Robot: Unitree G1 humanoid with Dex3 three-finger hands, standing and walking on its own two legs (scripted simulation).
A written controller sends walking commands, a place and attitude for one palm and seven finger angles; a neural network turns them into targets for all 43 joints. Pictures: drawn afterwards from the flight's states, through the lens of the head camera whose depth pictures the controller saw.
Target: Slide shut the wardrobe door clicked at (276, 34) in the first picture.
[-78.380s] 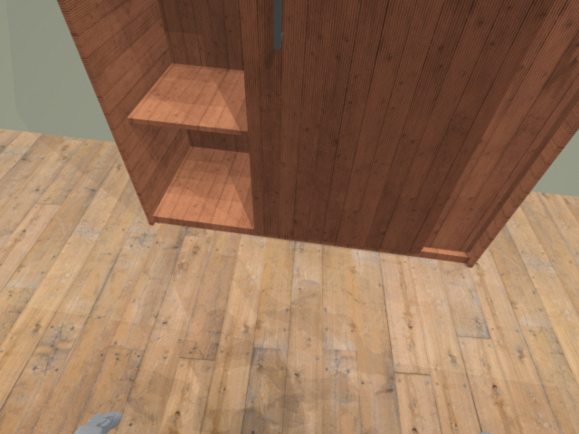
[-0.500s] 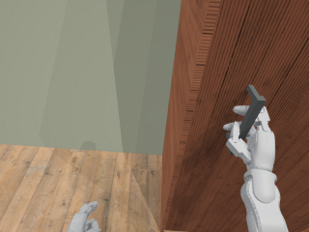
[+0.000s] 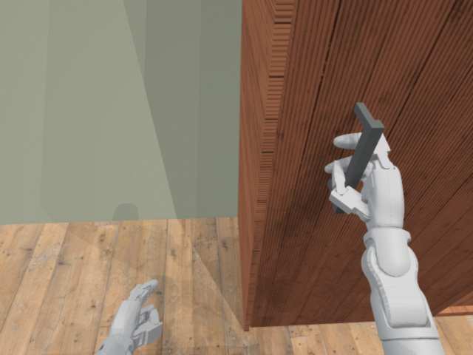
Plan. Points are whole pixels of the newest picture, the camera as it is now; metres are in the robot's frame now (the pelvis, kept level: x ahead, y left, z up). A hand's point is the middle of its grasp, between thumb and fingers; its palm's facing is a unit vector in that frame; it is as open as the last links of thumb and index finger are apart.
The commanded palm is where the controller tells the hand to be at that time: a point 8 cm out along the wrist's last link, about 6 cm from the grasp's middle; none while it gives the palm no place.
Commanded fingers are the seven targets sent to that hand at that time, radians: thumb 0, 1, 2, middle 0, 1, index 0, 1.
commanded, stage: loosen the grip on the handle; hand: right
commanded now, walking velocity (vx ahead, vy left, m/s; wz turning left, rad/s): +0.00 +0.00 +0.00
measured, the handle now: (349, 163) +0.34 -0.17 +0.19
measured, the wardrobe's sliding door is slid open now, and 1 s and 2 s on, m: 0.00 0.00 0.00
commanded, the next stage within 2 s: slip the hand off the handle in 0.52 s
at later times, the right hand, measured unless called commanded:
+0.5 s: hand (337, 189) +0.30 -0.14 +0.17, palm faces +0.21 +0.97 -0.07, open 14.4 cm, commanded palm +0.27 -0.18 +0.16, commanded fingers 0.00 0.55 -0.20 0.25 1.15 0.25 1.15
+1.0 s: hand (361, 188) +0.31 -0.18 +0.17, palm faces +0.18 +0.98 -0.04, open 14.7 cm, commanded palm +0.27 -0.24 +0.16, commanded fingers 0.00 0.55 -0.20 0.25 1.15 0.25 1.15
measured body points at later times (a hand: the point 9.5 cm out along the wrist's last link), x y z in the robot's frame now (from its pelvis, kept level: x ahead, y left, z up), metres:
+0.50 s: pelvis +0.01 +0.07 -0.01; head +0.00 +0.08 +0.44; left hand +0.17 +0.31 -0.10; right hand +0.29 -0.19 +0.17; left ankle +0.02 +0.17 -0.74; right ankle +0.04 -0.08 -0.74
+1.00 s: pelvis +0.04 +0.05 -0.01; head +0.03 +0.06 +0.44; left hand +0.24 +0.25 -0.09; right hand +0.29 -0.23 +0.17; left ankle +0.02 +0.17 -0.74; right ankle +0.05 -0.09 -0.74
